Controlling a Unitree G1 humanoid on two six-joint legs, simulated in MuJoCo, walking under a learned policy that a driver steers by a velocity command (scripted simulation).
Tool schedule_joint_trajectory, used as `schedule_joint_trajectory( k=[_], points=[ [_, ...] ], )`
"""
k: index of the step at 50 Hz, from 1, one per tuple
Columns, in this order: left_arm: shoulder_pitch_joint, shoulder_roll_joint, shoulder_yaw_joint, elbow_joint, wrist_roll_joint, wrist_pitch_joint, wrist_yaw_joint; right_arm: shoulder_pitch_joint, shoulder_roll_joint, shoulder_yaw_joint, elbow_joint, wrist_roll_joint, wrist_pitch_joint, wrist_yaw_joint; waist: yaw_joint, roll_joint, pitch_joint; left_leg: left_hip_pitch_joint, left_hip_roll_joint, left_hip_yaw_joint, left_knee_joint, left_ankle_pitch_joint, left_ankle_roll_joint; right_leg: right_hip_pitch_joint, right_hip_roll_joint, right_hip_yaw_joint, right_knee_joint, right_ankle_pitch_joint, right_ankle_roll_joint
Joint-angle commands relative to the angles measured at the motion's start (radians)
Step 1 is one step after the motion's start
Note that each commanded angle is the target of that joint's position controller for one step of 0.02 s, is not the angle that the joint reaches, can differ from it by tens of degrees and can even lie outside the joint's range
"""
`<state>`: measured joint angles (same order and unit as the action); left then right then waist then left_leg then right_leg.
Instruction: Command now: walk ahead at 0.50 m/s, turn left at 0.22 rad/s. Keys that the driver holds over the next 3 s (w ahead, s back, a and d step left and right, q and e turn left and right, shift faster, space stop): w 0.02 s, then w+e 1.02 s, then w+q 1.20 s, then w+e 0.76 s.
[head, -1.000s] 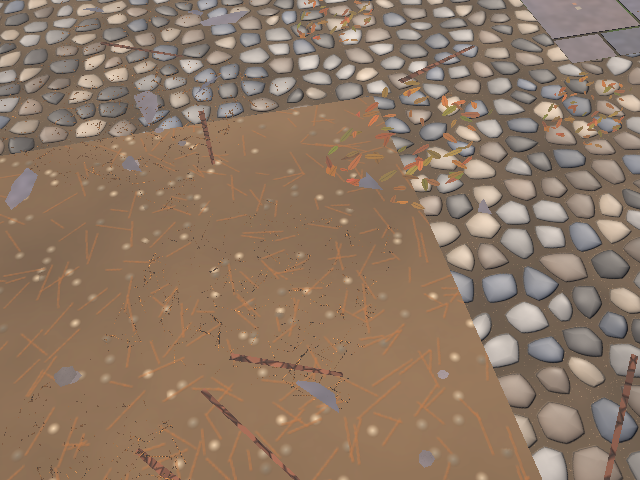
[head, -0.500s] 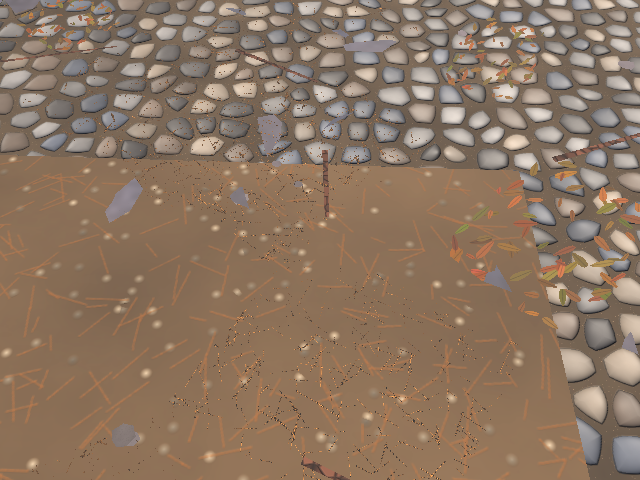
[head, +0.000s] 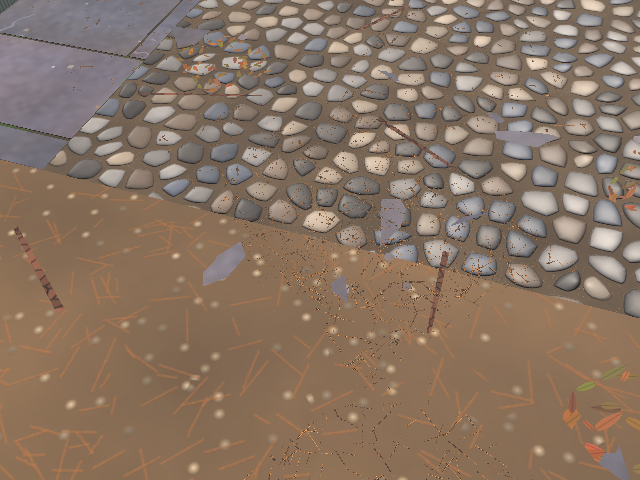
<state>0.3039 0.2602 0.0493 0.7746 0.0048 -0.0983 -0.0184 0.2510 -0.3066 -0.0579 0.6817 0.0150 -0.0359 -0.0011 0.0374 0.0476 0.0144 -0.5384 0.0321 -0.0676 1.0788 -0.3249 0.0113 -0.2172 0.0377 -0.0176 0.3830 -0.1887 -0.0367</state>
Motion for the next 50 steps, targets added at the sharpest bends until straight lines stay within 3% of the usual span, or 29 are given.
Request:
schedule_joint_trajectory(
  k=[1, 4, 9, 11, 12, 13, 14, 15, 16, 17, 18, 19, 21, 24, 28, 31, 34, 36, 37, 38, 39, 40, 41, 42, 43, 44, 45, 47, 50],
  points=[
    [-0.018, 0.156, 0.036, -0.040, -0.012, -0.014, 0.005, -0.055, -0.027, 0.000, -0.089, -0.010, -0.019, 0.006, -0.009, -0.134, 0.001, -0.148, 0.063, -0.006, -0.144, 0.078, -0.015, 0.114, -0.269, 0.257, -0.221, 0.144, -0.192],
    [0.008, 0.181, 0.039, -0.016, -0.024, 0.001, 0.008, -0.155, -0.005, 0.013, -0.108, -0.012, -0.037, 0.015, 0.019, -0.125, 0.016, -0.075, 0.048, 0.028, -0.354, 0.221, -0.026, 0.083, -0.232, 0.193, -0.226, 0.196, -0.178],
    [0.085, 0.205, 0.045, 0.024, -0.038, 0.025, 0.015, -0.256, -0.037, 0.003, -0.133, 0.003, -0.059, 0.032, 0.035, -0.137, 0.026, 0.052, -0.004, 0.030, -0.539, 0.299, -0.026, 0.101, -0.253, 0.220, -0.171, 0.189, -0.149],
    [0.076, 0.216, 0.050, 0.030, -0.039, 0.035, 0.021, -0.213, -0.065, -0.010, -0.122, 0.004, -0.067, 0.032, -0.011, -0.146, 0.009, 0.153, -0.012, 0.030, -0.599, 0.277, -0.002, 0.110, -0.263, 0.241, -0.114, 0.199, -0.122],
    [0.070, 0.208, 0.047, 0.029, -0.037, 0.037, 0.023, -0.138, -0.088, -0.025, -0.098, 0.000, -0.068, 0.027, -0.055, -0.138, -0.029, 0.281, -0.023, 0.043, -0.630, 0.268, 0.019, 0.086, -0.235, 0.222, -0.037, 0.269, -0.100],
    [0.067, 0.172, 0.034, 0.024, -0.028, 0.034, 0.022, -0.018, -0.132, -0.047, -0.070, -0.010, -0.068, 0.016, -0.115, -0.117, -0.112, 0.477, 0.019, 0.016, -0.627, 0.264, 0.051, 0.019, -0.177, 0.181, 0.128, 0.279, -0.066],
    [0.062, 0.092, 0.006, -0.012, 0.002, 0.030, 0.022, 0.154, -0.209, -0.066, -0.054, -0.028, -0.062, 0.002, -0.178, 0.032, -0.277, 0.751, 0.235, -0.197, -0.600, 0.258, 0.112, -0.165, -0.094, 0.116, 0.452, -0.003, -0.020],
    [0.181, 0.040, -0.008, -0.030, -0.027, 0.017, 0.024, 0.176, -0.242, -0.071, -0.036, -0.033, -0.048, 0.010, -0.120, 0.298, -0.367, 0.915, 0.402, -0.585, -0.724, 0.003, 0.236, -0.453, -0.005, 0.089, 0.722, -0.410, 0.016],
    [0.137, 0.146, 0.019, -0.013, -0.048, 0.018, 0.027, 0.146, -0.150, -0.049, -0.038, -0.021, -0.048, 0.014, -0.138, 0.167, -0.257, 0.823, 0.366, -0.583, -0.779, -0.141, 0.216, -0.541, -0.057, 0.153, 0.840, -0.369, 0.020],
    [0.064, 0.175, 0.032, -0.029, -0.051, 0.021, 0.025, 0.096, -0.107, -0.035, -0.035, -0.012, -0.051, 0.014, -0.130, 0.118, -0.143, 0.718, 0.334, -0.437, -0.794, -0.109, 0.188, -0.573, -0.089, 0.143, 0.855, -0.278, 0.015],
    [0.038, 0.161, 0.032, -0.029, -0.044, 0.026, 0.027, 0.037, -0.080, -0.025, -0.033, -0.016, -0.054, 0.017, -0.099, 0.067, -0.091, 0.614, 0.291, -0.336, -0.820, -0.002, 0.173, -0.536, -0.121, 0.129, 0.838, -0.204, 0.022],
    [0.023, 0.148, 0.035, -0.032, -0.034, 0.034, 0.026, -0.006, -0.053, -0.019, -0.027, -0.021, -0.057, 0.020, -0.075, 0.066, -0.046, 0.536, 0.259, -0.253, -0.849, 0.085, 0.171, -0.512, -0.144, 0.129, 0.802, -0.153, 0.028],
    [0.031, 0.110, 0.033, -0.032, -0.037, 0.054, 0.020, -0.046, -0.040, -0.022, -0.011, -0.028, -0.070, 0.018, -0.040, 0.080, -0.019, 0.441, 0.231, -0.135, -0.902, 0.201, 0.167, -0.442, -0.169, 0.124, 0.772, -0.096, 0.038],
    [-0.021, 0.083, 0.029, -0.064, -0.030, 0.071, 0.017, -0.044, -0.068, -0.035, 0.020, -0.027, -0.083, 0.009, -0.031, 0.032, 0.012, 0.421, 0.241, -0.027, -0.940, 0.327, 0.185, -0.480, -0.177, 0.128, 0.699, -0.016, 0.057],
    [-0.120, 0.064, 0.017, -0.099, -0.028, 0.066, -0.006, -0.029, -0.108, -0.048, 0.051, -0.025, -0.075, -0.002, -0.057, 0.008, 0.036, 0.439, 0.221, 0.114, -0.955, 0.379, 0.169, -0.461, -0.167, 0.091, 0.472, 0.172, 0.053],
    [-0.222, 0.061, 0.010, -0.140, -0.025, 0.064, -0.024, 0.012, -0.138, -0.057, 0.077, -0.013, -0.063, -0.008, -0.093, -0.009, 0.066, 0.481, 0.236, 0.177, -0.953, 0.380, 0.152, -0.443, -0.154, 0.041, 0.346, 0.214, 0.031],
    [-0.283, 0.078, 0.014, -0.180, -0.026, 0.068, -0.037, 0.044, -0.162, -0.067, 0.102, 0.004, -0.045, -0.008, -0.101, -0.006, 0.082, 0.576, 0.262, 0.214, -0.906, 0.439, 0.128, -0.448, -0.138, 0.007, 0.277, 0.142, -0.006],
    [-0.265, 0.104, 0.027, -0.194, -0.023, 0.072, -0.042, 0.039, -0.191, -0.075, 0.106, 0.012, -0.031, -0.011, -0.071, 0.019, 0.046, 0.619, 0.264, 0.247, -0.797, 0.711, 0.107, -0.368, -0.086, -0.046, 0.260, 0.042, -0.044],
    [-0.205, 0.128, 0.041, -0.186, -0.022, 0.076, -0.041, 0.033, -0.206, -0.079, 0.105, 0.017, -0.023, -0.013, -0.031, 0.034, -0.001, 0.622, 0.256, 0.266, -0.685, 0.879, 0.094, -0.272, -0.044, -0.079, 0.258, -0.005, -0.068],
    [-0.067, 0.167, 0.067, -0.152, -0.025, 0.079, -0.035, 0.018, -0.204, -0.077, 0.101, 0.022, -0.014, -0.016, 0.051, 0.021, -0.074, 0.575, 0.225, 0.298, -0.494, 0.954, 0.068, -0.082, 0.007, -0.103, 0.205, 0.024, -0.100],
    [0.111, 0.240, 0.105, -0.103, -0.028, 0.088, -0.018, 0.035, -0.173, -0.063, 0.092, 0.008, -0.016, -0.021, 0.127, -0.033, -0.168, 0.382, 0.184, 0.306, -0.224, 0.789, 0.025, 0.220, -0.002, -0.021, 0.182, 0.058, -0.143],
    [0.111, 0.373, 0.128, -0.101, -0.042, 0.086, -0.004, 0.126, -0.028, -0.015, 0.033, -0.042, -0.036, -0.009, 0.022, -0.332, -0.233, -0.093, 0.005, 0.272, 0.162, -0.118, -0.051, 0.567, -0.276, 0.518, 0.116, -0.058, -0.321],
    [0.130, 0.316, 0.104, -0.145, -0.033, 0.067, -0.010, 0.057, -0.066, -0.010, 0.022, -0.015, -0.074, 0.002, 0.071, -0.240, -0.406, -0.216, -0.064, 0.009, 0.312, -0.288, -0.046, 0.643, -0.378, 0.872, -0.069, -0.239, -0.400],
    [0.102, 0.247, 0.083, -0.134, -0.022, 0.050, -0.016, -0.057, -0.135, -0.028, -0.008, 0.028, -0.095, 0.010, 0.097, -0.161, -0.271, -0.304, -0.012, -0.024, 0.311, -0.194, -0.019, 0.567, -0.355, 0.745, -0.105, -0.187, -0.336],
    [0.055, 0.222, 0.075, -0.133, -0.023, 0.040, -0.015, -0.081, -0.122, -0.021, -0.017, 0.025, -0.108, 0.007, 0.061, -0.114, -0.177, -0.289, 0.029, -0.019, 0.232, -0.106, -0.001, 0.432, -0.314, 0.625, -0.099, -0.109, -0.302],
    [-0.017, 0.186, 0.064, -0.143, -0.023, 0.039, -0.012, -0.079, -0.122, -0.024, -0.003, -0.002, -0.110, -0.001, 0.015, -0.068, -0.113, -0.225, 0.063, -0.020, 0.142, -0.051, -0.005, 0.292, -0.275, 0.523, -0.099, 0.006, -0.273],
    [-0.064, 0.160, 0.054, -0.160, -0.011, 0.037, -0.007, -0.059, -0.132, -0.031, 0.005, -0.017, -0.102, -0.003, -0.024, -0.088, -0.093, -0.145, 0.085, -0.029, 0.084, -0.011, -0.009, 0.190, -0.245, 0.457, -0.115, 0.105, -0.262],
    [-0.088, 0.159, 0.053, -0.172, -0.007, 0.035, 0.000, -0.040, -0.119, -0.033, 0.008, -0.026, -0.079, 0.000, -0.053, -0.091, -0.076, -0.079, 0.084, -0.018, 0.013, 0.021, -0.032, 0.093, -0.220, 0.408, -0.149, 0.202, -0.267],
    [-0.050, 0.191, 0.062, -0.151, -0.015, 0.032, 0.019, -0.105, -0.077, -0.019, -0.011, -0.033, -0.060, -0.002, -0.042, -0.079, -0.032, -0.080, 0.061, 0.006, -0.151, 0.141, -0.074, 0.005, -0.184, 0.324, -0.168, 0.262, -0.257]
  ],
)
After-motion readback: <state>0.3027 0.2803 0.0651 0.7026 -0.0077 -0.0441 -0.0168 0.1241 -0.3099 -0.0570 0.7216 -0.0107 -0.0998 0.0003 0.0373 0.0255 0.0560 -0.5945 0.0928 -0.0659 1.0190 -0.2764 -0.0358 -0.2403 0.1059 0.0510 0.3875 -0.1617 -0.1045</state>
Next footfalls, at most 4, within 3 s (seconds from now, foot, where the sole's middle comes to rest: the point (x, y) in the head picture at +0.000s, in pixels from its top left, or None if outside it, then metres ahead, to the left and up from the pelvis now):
0.26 left None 0.30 0.15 -0.78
0.78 right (442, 471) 0.52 -0.17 -0.78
1.30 left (411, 324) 0.87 -0.13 -0.78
1.78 right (519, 265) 1.05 -0.42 -0.78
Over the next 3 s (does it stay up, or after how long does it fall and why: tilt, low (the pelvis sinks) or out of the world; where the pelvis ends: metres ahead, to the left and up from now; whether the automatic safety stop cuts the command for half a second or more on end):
stays up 1.60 -0.32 -0.01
